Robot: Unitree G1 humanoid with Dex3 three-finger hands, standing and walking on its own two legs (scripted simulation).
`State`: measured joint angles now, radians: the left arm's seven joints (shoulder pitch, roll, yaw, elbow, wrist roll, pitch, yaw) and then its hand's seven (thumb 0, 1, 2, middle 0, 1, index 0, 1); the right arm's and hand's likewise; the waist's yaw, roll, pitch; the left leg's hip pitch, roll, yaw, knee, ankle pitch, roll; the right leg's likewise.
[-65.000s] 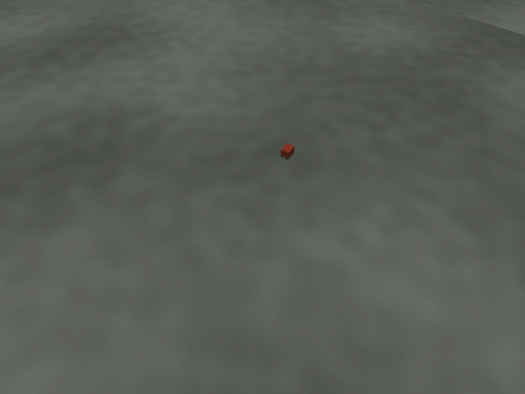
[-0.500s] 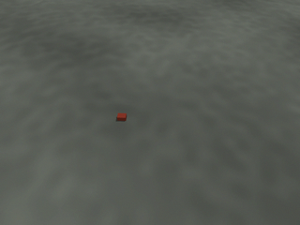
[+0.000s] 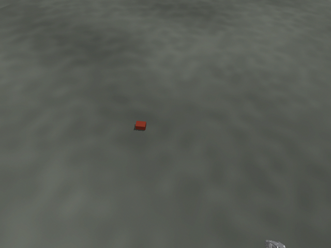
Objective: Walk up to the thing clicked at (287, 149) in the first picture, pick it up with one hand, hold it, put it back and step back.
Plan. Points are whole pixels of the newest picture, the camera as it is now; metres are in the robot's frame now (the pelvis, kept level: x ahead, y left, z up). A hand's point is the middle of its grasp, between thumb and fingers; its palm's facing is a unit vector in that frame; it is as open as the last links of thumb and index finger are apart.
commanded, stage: step back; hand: left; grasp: from above
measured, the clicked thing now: (140, 125) +1.03 +0.22 -0.75
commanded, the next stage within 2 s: stand in 0.12 s
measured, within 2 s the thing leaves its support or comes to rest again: neither
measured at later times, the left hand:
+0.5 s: hand out of the picture +0.09 +0.24 -0.14, palm faces -0.03 -0.94 -0.33, open 7.4 cm
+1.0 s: hand out of the picture +0.08 +0.25 -0.14, palm faces -0.04 -0.94 -0.34, open 7.4 cm
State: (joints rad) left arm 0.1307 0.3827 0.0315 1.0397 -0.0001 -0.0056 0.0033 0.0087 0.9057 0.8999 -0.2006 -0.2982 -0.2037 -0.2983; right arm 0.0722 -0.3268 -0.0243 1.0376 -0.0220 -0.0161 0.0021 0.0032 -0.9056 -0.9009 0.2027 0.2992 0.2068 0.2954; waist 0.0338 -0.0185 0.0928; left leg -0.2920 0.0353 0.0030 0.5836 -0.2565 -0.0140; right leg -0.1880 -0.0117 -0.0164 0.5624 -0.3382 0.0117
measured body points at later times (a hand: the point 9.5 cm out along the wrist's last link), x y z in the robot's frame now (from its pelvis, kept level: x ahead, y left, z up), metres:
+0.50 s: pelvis +0.00 +0.00 +0.02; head +0.00 +0.00 +0.47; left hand +0.09 +0.29 -0.11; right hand +0.08 -0.31 -0.11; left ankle +0.04 +0.13 -0.73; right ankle -0.02 -0.13 -0.73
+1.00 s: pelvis +0.00 +0.00 +0.02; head +0.01 +0.00 +0.47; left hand +0.08 +0.30 -0.12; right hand +0.07 -0.30 -0.12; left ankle +0.04 +0.13 -0.73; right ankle -0.02 -0.13 -0.73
